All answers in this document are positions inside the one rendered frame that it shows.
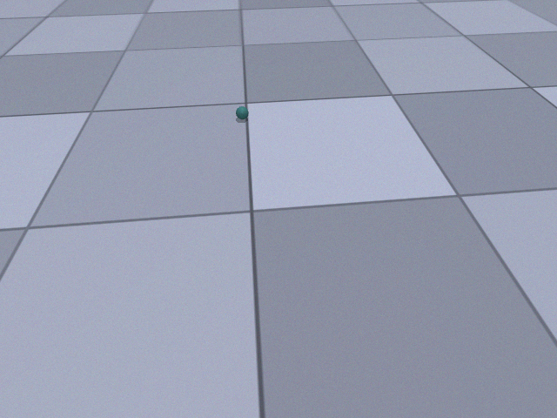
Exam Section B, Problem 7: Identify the ball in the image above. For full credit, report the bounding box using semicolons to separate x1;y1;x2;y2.
236;106;249;119

